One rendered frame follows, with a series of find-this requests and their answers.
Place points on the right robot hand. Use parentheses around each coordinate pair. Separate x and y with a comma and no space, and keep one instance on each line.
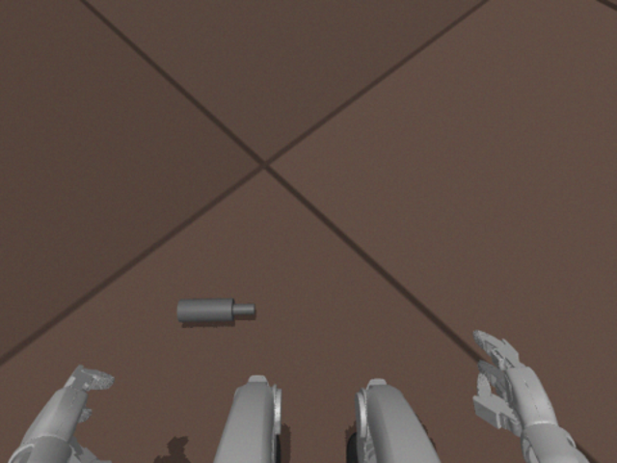
(522,400)

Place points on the right robot arm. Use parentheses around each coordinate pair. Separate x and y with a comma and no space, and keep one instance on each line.
(549,443)

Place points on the left robot arm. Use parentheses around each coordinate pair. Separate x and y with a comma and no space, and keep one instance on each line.
(42,450)

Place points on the left robot hand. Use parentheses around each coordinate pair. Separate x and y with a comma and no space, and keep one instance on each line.
(66,408)

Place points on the bottle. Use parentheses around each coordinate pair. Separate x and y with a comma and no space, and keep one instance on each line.
(214,309)

